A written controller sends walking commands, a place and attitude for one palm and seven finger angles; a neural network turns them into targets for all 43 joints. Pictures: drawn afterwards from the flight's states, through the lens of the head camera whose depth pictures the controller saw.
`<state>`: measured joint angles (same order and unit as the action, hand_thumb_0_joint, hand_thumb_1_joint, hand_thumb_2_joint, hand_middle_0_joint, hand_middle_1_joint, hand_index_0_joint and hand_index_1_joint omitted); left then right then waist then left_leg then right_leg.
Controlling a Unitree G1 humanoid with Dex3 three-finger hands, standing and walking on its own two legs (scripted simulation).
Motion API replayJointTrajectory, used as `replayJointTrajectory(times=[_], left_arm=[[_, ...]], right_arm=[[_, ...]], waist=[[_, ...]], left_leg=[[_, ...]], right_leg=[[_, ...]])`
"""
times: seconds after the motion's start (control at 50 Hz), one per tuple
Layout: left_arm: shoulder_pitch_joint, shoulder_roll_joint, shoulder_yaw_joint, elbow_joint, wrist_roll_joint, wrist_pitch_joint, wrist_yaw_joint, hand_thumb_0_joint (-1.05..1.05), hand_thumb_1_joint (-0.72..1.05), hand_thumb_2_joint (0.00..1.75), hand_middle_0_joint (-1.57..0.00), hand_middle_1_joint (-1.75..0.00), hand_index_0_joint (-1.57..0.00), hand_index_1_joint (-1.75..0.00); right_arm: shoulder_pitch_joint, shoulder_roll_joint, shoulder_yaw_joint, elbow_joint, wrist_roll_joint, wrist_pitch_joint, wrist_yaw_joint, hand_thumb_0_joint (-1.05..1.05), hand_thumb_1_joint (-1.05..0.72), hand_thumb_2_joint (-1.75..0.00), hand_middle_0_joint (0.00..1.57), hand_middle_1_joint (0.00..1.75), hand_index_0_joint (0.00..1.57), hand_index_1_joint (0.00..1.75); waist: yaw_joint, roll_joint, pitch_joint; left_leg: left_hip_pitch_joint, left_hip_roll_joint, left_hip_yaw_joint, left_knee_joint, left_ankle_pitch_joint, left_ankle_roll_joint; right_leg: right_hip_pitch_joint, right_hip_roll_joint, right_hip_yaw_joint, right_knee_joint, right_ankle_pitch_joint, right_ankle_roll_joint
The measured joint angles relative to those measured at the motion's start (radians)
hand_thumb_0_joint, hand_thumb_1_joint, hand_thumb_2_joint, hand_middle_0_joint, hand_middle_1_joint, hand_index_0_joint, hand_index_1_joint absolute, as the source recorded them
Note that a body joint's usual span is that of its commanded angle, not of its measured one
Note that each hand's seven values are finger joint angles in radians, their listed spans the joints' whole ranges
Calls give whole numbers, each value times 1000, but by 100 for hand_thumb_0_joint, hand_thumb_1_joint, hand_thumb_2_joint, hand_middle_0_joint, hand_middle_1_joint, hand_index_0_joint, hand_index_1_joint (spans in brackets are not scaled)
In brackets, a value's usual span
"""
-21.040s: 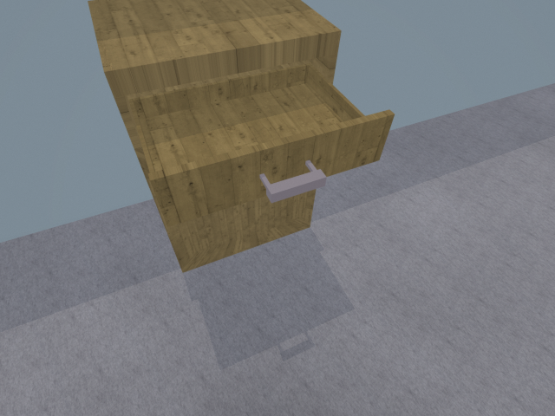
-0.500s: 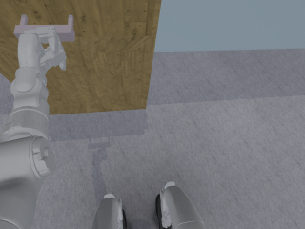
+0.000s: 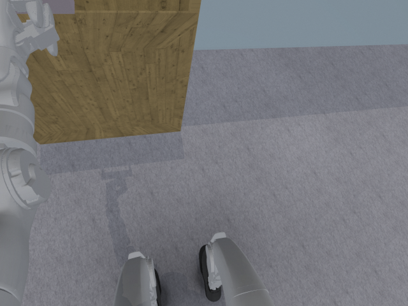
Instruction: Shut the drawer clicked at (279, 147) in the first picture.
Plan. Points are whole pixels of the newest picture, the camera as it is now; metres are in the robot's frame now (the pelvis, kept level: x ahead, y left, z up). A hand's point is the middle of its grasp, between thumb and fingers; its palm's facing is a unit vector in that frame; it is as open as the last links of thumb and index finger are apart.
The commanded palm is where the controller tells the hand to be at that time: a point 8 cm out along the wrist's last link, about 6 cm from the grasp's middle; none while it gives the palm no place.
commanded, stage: push the drawer shut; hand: left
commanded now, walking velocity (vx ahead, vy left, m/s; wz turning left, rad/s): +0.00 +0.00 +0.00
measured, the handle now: out of the picture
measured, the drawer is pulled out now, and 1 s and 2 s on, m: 0.00 0.00 0.00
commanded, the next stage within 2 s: pull the fist back off the drawer in 0.12 s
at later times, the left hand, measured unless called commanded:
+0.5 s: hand (46, 26) +0.59 +0.17 +0.07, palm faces -0.01 -1.00 -0.04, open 3.0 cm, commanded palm +0.58 +0.18 +0.07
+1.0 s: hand (46, 42) +0.56 +0.17 +0.07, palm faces +0.02 -1.00 -0.03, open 3.3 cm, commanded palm +0.53 +0.20 +0.07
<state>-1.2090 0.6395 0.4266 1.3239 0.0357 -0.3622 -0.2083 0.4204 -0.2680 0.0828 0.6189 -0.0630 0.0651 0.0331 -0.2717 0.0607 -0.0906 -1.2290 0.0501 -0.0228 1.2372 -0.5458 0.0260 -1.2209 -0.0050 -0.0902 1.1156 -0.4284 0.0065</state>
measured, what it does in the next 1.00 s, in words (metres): stands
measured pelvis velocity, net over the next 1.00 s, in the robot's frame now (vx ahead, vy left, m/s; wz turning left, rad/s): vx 0.02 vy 0.00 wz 0.00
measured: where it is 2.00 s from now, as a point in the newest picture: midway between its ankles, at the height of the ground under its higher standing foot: (183, 294)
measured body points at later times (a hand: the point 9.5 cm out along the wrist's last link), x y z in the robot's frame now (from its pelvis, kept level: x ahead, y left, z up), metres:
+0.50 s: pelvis -0.03 +0.00 -0.01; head +0.18 +0.04 +0.38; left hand +0.58 +0.23 +0.08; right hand -0.08 -0.25 -0.10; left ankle +0.00 +0.10 -0.63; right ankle +0.04 -0.13 -0.63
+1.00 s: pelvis +0.02 +0.00 +0.02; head +0.20 +0.02 +0.43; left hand +0.55 +0.23 +0.07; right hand +0.01 -0.25 -0.09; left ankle +0.00 +0.10 -0.63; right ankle +0.04 -0.13 -0.63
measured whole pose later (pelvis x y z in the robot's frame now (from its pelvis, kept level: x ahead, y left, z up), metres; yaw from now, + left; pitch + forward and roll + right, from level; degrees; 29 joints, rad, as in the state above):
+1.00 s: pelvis +0.02 +0.00 +0.02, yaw +0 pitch +28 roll -4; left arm -0.97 0.50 0.41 1.13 -0.03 -0.39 -0.18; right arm 0.39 -0.26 0.05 0.59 -0.05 0.07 0.05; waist -0.21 0.05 -0.10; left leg -1.10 0.05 0.00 1.16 -0.55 0.03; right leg -1.11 0.00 -0.06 1.05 -0.44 0.01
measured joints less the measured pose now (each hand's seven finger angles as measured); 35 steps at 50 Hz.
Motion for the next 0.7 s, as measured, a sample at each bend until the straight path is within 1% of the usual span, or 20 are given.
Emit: replayJointTrajectory(times=[0.06,0.26,0.34,0.4,0.52,0.64,0.7], left_arm=[[-30,11,-16,19,6,11,7,-3,69,91,-140,-160,-140,-160],[-134,57,-80,69,22,42,31,-2,61,93,-140,-160,-140,-160],[-159,78,-86,72,32,58,30,-2,60,93,-140,-160,-140,-160],[-166,86,-86,67,35,69,27,-2,61,92,-140,-160,-140,-160],[-149,82,-68,41,34,86,21,-3,66,91,-140,-160,-140,-160],[-82,49,-33,-9,12,82,21,-3,73,90,-140,-160,-140,-160],[-25,20,-14,-55,1,75,26,-2,77,89,-140,-160,-140,-160]], right_arm=[[4,3,4,8,-2,-4,1,1,-90,-90,21,30,20,30],[-1,5,20,24,-11,-40,-6,1,-90,-90,21,30,20,30],[-4,2,26,18,-13,-51,-7,1,-90,-90,21,30,20,30],[-2,1,26,11,-13,-53,-5,1,-90,-90,21,30,20,30],[7,1,29,-1,-10,-49,2,1,-90,-90,20,30,20,30],[12,6,27,-9,-3,-37,10,1,-90,-90,20,30,20,30],[14,9,19,-16,1,-29,15,1,-90,-90,21,30,20,30]], waist=[[-5,0,0],[-34,-8,1],[-47,-10,3],[-51,-10,6],[-47,-6,10],[-31,-3,12],[-19,1,8]], left_leg=[[-16,-3,-10,8,3,-1],[-84,-12,-37,38,20,-4],[-106,-12,-41,48,27,-4],[-114,-10,-41,53,30,-4],[-112,-6,-34,52,32,-1],[-78,1,-15,35,27,3],[-52,3,-3,18,23,5]], right_leg=[[-10,-3,-9,3,2,-1],[-60,-11,-35,21,15,-6],[-79,-10,-38,27,23,-8],[-86,-9,-38,29,28,-8],[-88,-4,-31,27,34,-6],[-64,2,-12,14,34,-1],[-44,5,-1,2,32,1]])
